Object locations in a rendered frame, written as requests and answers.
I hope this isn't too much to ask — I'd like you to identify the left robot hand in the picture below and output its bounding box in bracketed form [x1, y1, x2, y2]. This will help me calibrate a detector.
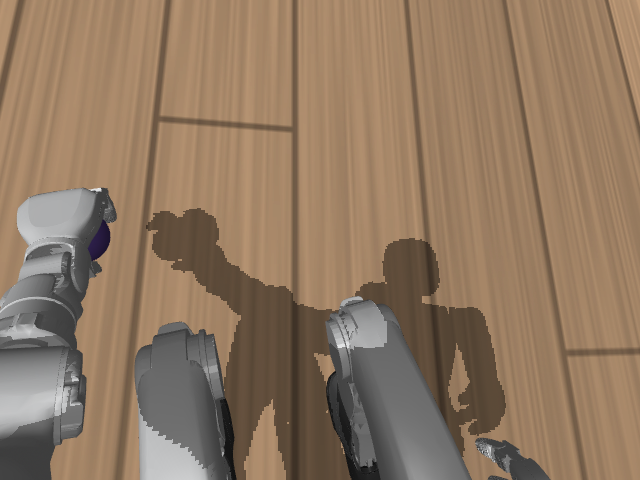
[17, 188, 117, 278]

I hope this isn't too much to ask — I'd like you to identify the right robot hand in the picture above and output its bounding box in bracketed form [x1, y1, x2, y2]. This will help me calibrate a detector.
[475, 438, 550, 480]

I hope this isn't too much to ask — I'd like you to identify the ball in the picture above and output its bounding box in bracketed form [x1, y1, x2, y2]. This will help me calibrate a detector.
[88, 219, 110, 261]

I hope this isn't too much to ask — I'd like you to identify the left robot arm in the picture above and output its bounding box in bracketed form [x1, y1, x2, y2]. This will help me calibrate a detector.
[0, 237, 90, 480]

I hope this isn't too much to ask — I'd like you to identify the right robot foot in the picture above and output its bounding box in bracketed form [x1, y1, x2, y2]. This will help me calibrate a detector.
[326, 371, 381, 480]

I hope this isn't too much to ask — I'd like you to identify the left robot foot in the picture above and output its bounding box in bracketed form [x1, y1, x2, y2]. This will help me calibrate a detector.
[220, 398, 237, 480]

